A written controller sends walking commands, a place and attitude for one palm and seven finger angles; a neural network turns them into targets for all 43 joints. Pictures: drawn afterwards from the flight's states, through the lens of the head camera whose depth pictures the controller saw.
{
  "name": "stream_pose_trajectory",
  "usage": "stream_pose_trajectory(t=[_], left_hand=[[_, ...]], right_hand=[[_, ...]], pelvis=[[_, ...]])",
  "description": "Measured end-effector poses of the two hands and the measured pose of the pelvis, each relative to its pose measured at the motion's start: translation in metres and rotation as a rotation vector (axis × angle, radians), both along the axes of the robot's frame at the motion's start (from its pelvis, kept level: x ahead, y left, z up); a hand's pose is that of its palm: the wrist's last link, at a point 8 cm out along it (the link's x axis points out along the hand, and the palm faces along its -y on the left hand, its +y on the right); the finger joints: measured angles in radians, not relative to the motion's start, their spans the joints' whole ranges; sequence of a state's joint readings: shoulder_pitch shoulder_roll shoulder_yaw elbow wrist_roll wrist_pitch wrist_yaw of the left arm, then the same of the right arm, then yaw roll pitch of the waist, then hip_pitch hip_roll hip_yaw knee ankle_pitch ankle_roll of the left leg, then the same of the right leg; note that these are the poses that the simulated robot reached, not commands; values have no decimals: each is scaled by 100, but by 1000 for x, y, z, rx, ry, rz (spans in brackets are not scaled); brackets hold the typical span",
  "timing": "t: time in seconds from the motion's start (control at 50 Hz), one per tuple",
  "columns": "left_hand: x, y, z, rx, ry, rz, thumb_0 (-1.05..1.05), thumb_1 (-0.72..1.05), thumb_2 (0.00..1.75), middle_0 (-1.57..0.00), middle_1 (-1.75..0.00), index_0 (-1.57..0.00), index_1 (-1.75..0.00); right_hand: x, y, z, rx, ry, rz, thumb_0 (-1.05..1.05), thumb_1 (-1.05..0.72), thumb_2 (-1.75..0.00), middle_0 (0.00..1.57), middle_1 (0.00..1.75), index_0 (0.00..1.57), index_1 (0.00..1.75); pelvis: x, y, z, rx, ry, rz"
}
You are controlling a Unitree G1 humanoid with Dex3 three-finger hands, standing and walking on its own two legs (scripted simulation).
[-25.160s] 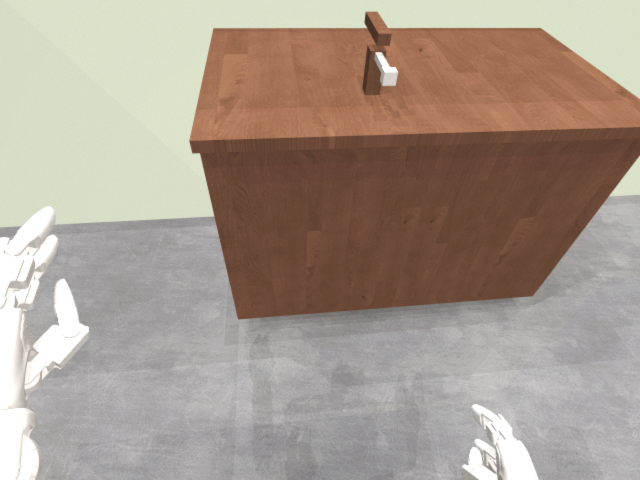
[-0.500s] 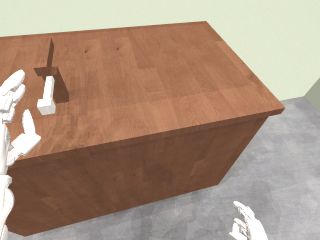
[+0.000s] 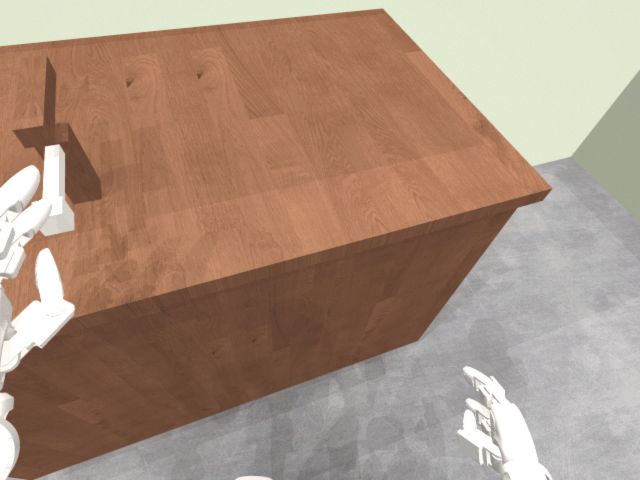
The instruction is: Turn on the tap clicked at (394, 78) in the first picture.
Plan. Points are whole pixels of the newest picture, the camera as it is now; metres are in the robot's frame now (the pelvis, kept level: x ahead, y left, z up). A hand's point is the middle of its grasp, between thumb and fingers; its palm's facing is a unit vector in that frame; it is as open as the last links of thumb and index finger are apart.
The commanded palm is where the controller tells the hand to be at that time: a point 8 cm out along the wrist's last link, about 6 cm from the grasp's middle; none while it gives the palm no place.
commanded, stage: come to a stop and stand still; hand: left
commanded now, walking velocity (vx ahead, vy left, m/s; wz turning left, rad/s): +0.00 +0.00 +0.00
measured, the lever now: (53, 216) +0.33 +0.32 +0.13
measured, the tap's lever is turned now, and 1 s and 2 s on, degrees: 0 0 3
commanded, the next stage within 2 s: look again from close up in 0.74 s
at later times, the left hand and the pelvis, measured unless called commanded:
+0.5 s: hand (39, 333) +0.20 +0.25 +0.16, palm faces +0.40 -0.85 -0.34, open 7.4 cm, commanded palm +0.14 +0.29 +0.18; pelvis -0.02 +0.01 +0.00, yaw +0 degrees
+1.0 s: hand (95, 318) +0.23 +0.24 +0.12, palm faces +0.27 -0.87 -0.42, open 7.4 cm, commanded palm +0.17 +0.27 +0.18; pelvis +0.01 +0.00 +0.00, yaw -1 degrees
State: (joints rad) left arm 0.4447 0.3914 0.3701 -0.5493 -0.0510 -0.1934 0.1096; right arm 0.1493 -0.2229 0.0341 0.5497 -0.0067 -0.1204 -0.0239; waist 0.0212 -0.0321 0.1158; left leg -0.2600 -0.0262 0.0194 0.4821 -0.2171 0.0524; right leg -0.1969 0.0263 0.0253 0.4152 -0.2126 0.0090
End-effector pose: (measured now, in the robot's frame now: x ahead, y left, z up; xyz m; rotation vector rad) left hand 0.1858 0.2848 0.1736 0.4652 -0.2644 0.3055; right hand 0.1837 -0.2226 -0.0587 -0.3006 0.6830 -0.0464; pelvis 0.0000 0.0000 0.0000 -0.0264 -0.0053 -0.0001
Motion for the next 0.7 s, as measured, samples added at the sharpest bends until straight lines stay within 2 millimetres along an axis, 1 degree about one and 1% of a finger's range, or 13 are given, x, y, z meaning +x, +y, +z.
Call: stream_pose_trajectory(t=[0.06, 0.1, 0.2, 0.26, 0.34, 0.5, 0.62, 0.64, 0.66, 0.7], left_hand=[[-11, 3, 12, 11, -52, 16, 1, 88, 90, -26, -32, -21, -31], [-17, 6, 12, 2, -56, 33, 1, 89, 90, -25, -31, -21, -31], [-27, 15, -6, -64, -5, 86, 1, 89, 90, -22, -30, -21, -31], [-29, 15, -16, -104, 22, 101, 1, 89, 90, -22, -30, -21, -30], [-28, 11, -17, -116, 11, 88, 1, 89, 90, -21, -30, -21, -30], [-27, 6, 1, -52, -34, 47, 1, 89, 90, -21, -30, -21, -31], [-25, 8, -4, -49, 10, 59, 1, 89, 90, -21, -30, -21, -31], [-21, 12, 1, 27, 9, 57, 1, 88, 90, -21, -30, -21, -31], [-15, 21, 12, 108, -30, 57, 1, 88, 90, -22, -30, -21, -31], [-5, 42, 36, 177, -135, 100, 1, 88, 90, -22, -30, -21, -31]], right_hand=[[5, 10, 2, 22, -27, 16, 2, -90, -90, 20, 30, 20, 30], [6, 16, 4, 38, -40, 21, 2, -90, -90, 20, 30, 20, 30], [0, 27, 4, 60, -51, 28, 2, -90, -90, 21, 30, 20, 30], [-8, 29, 3, 60, -40, 33, 2, -90, -90, 21, 30, 20, 30], [-20, 29, 0, 51, -16, 31, 2, -90, -90, 21, 30, 21, 30], [-37, 18, -5, 44, 16, -12, 2, -90, -90, 21, 30, 21, 30], [-39, 8, -10, 39, 33, -44, 2, -90, -90, 21, 30, 20, 30], [-39, 8, -10, 27, 35, -28, 2, -90, -90, 21, 30, 20, 30], [-40, 7, -12, 22, 44, -11, 2, -90, -90, 20, 30, 20, 30], [-40, 7, -17, 20, 77, 16, 2, -90, -90, 20, 30, 20, 30]], pelvis=[[-3, 2, 0, -1, -4, 1], [-6, 4, 1, -2, -7, -1], [-13, 7, 2, -1, -15, -5], [-18, 8, 2, 1, -19, -4], [-23, 7, 2, 1, -23, 0], [-23, 7, 3, -1, -18, -3], [-18, 8, 3, 1, -12, -4], [-19, 6, 2, -2, -8, 5], [-22, 4, 0, -3, -5, 15], [-26, -2, -2, 4, -7, 23]])
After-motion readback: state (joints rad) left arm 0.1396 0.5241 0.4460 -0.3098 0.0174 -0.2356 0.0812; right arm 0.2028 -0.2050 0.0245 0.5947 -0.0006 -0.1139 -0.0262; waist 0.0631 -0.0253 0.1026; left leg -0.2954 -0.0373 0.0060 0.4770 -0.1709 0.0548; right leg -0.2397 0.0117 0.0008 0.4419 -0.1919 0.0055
